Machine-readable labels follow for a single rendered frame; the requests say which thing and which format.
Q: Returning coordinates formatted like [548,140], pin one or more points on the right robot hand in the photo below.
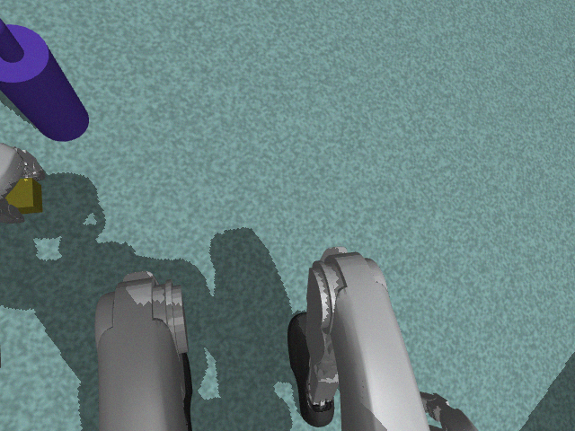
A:
[450,419]

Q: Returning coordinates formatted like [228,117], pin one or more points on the right robot foot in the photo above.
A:
[314,415]

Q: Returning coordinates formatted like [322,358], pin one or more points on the left robot hand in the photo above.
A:
[14,164]

